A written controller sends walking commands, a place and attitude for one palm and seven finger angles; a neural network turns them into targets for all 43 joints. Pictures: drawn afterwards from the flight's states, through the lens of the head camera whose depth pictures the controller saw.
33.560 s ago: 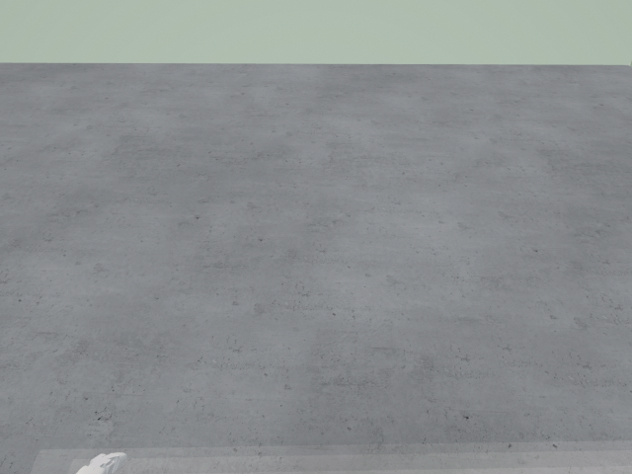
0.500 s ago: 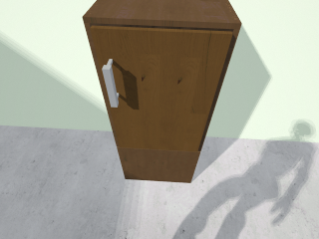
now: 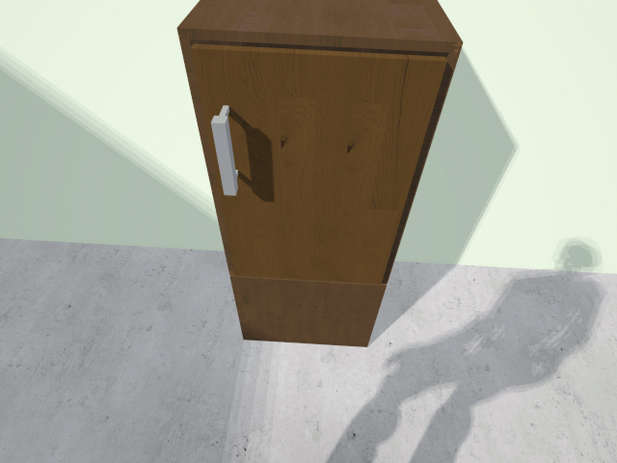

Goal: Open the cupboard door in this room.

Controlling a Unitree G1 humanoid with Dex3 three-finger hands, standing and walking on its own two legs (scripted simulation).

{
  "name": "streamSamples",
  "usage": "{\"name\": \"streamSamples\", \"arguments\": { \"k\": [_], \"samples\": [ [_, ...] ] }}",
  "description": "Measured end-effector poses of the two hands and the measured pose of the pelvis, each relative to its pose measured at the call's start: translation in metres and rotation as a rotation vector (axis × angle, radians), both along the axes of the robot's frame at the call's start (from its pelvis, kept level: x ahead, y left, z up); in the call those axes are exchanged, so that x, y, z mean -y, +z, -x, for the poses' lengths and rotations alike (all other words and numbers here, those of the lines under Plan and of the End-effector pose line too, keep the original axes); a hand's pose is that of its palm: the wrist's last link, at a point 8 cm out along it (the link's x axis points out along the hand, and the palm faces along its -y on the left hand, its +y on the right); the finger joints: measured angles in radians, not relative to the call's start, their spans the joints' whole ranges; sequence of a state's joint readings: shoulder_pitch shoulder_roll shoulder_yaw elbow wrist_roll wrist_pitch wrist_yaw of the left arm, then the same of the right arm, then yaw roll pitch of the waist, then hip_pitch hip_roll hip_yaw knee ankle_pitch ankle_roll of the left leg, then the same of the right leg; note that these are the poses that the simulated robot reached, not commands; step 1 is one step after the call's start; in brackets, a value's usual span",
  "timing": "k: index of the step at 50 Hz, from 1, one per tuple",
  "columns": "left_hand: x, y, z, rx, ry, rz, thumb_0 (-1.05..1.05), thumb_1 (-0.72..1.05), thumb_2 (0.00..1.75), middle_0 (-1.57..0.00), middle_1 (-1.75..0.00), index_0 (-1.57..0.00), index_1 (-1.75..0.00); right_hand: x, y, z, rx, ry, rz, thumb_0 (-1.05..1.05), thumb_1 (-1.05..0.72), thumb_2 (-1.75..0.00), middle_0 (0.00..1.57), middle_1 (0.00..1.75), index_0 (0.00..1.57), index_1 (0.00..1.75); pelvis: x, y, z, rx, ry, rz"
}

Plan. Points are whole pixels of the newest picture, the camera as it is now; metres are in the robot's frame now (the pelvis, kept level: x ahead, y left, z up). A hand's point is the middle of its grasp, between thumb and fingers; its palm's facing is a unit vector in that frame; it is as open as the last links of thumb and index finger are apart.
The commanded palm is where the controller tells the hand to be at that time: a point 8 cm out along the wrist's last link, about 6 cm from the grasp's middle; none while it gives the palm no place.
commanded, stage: come to a stop and stand still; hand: left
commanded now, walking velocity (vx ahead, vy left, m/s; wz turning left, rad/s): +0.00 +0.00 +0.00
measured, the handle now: (228, 151) +0.61 +0.18 +0.08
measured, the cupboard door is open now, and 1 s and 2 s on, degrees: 0 0 0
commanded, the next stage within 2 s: look again from close up in 0.58 s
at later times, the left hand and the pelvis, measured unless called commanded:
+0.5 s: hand out of the picture -0.09 +0.18 -0.17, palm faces +0.06 -0.98 -0.18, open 7.4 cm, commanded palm none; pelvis -0.05 +0.01 +0.00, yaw +1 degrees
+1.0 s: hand out of the picture -0.07 +0.17 -0.17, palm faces +0.08 -0.99 -0.15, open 7.4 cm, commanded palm none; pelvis -0.06 +0.01 +0.00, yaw +2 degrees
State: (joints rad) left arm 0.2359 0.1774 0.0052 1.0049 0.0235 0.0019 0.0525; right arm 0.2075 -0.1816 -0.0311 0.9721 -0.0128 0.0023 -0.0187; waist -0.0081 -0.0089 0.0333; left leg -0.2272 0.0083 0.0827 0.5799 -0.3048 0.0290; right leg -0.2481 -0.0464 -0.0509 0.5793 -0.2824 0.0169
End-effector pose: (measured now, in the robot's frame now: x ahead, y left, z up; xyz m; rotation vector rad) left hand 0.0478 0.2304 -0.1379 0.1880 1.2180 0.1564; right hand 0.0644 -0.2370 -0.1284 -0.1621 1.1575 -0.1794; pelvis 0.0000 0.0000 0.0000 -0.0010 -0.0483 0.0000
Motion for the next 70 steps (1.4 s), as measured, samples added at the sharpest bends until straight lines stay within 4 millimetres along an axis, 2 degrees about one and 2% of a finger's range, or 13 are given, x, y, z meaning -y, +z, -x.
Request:
{"name": "streamSamples", "arguments": {
  "k": [6, 13, 19, 25, 31, 42, 50, 57, 70],
  "samples": [
    [-0.007, 0.004, 0.024, 0.022, -0.002, 0.011, 0.01, 0.91, 0.9, -0.2, -0.3, -0.2, -0.3, -0.013, 0.004, 0.02, 0.016, 0.034, -0.015, 0.0, -0.91, -0.9, 0.2, 0.3, 0.2, 0.3, -0.007, 0.003, 0.02, 0.003, 0.003, 0.002],
    [-0.012, 0.003, 0.077, -0.057, 0.036, 0.011, 0.0, 0.91, 0.9, -0.2, -0.3, -0.2, -0.3, -0.014, -0.002, 0.06, -0.061, 0.028, -0.019, 0.0, -0.92, -0.9, 0.2, 0.3, 0.2, 0.3, -0.009, 0.004, 0.036, -0.008, 0.016, 0.006],
    [-0.007, -0.001, 0.121, -0.153, 0.071, 0.031, 0.01, 0.91, 0.9, -0.2, -0.3, -0.2, -0.3, -0.014, -0.005, 0.098, -0.15, 0.008, -0.014, 0.0, -0.91, -0.9, 0.2, 0.3, 0.2, 0.3, -0.01, 0.004, 0.043, -0.015, 0.021, 0.011],
    [0.002, -0.004, 0.144, -0.203, 0.087, 0.059, 0.01, 0.91, 0.9, -0.2, -0.3, -0.2, -0.3, -0.019, -0.007, 0.126, -0.219, -0.01, -0.022, 0.0, -0.91, -0.9, 0.2, 0.3, 0.2, 0.3, -0.012, 0.004, 0.049, -0.016, 0.024, 0.012],
    [0.011, -0.007, 0.146, -0.195, 0.093, 0.081, 0.01, 0.91, 0.9, -0.2, -0.3, -0.2, -0.3, -0.027, -0.01, 0.135, -0.236, -0.011, -0.04, 0.0, -0.91, -0.9, 0.2, 0.3, 0.2, 0.3, -0.012, 0.004, 0.053, -0.01, 0.029, 0.009],
    [0.018, -0.009, 0.132, -0.141, 0.085, 0.096, 0.0, 0.91, 0.9, -0.2, -0.3, -0.2, -0.3, -0.036, -0.011, 0.121, -0.183, -0.006, -0.062, 0.0, -0.91, -0.9, 0.2, 0.3, 0.2, 0.3, -0.011, 0.003, 0.057, -0.012, 0.029, 0.009],
    [0.014, -0.008, 0.126, -0.124, 0.087, 0.086, 0.0, 0.91, 0.9, -0.2, -0.3, -0.2, -0.3, -0.033, -0.011, 0.118, -0.179, -0.002, -0.051, 0.0, -0.91, -0.9, 0.2, 0.3, 0.2, 0.3, -0.012, 0.003, 0.057, -0.011, 0.034, 0.008],
    [0.011, -0.006, 0.131, -0.142, 0.097, 0.074, 0.0, 0.91, 0.9, -0.2, -0.3, -0.2, -0.3, -0.028, -0.011, 0.117, -0.191, 0.004, -0.046, 0.0, -0.91, -0.9, 0.2, 0.3, 0.2, 0.3, -0.01, 0.004, 0.055, -0.017, 0.037, 0.005],
    [0.019, -0.002, 0.132, -0.186, 0.113, 0.083, 0.0, 0.91, 0.9, -0.2, -0.3, -0.2, -0.3, -0.024, -0.009, 0.11, -0.221, 0.008, -0.051, 0.0, -0.91, -0.9, 0.2, 0.3, 0.2, 0.3, -0.005, 0.007, 0.041, -0.034, 0.036, 0.005]
  ]
}}
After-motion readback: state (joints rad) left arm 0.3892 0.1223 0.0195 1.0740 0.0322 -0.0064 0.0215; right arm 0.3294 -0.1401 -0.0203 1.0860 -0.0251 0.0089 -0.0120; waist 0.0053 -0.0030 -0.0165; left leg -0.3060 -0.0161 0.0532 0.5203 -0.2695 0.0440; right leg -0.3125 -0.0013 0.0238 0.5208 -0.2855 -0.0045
